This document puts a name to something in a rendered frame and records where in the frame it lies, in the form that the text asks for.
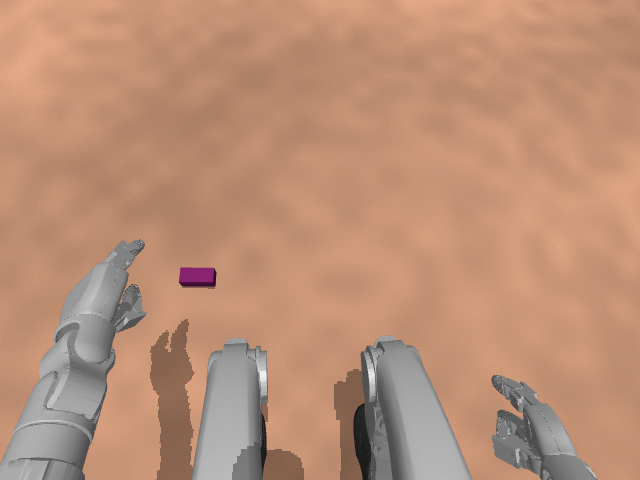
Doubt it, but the left robot hand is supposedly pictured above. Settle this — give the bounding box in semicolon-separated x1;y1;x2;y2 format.
59;240;147;333

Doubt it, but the left robot arm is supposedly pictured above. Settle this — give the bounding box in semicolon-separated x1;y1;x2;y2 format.
0;314;116;480

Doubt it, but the right robot hand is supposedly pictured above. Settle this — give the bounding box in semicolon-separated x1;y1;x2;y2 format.
492;375;578;478

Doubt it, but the right robot arm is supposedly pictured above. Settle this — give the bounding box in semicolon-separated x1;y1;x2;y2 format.
540;455;598;480

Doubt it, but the small box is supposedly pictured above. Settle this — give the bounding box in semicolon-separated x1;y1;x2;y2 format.
179;268;217;287

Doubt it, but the right robot foot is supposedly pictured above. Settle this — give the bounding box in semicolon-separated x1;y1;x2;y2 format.
353;403;371;480

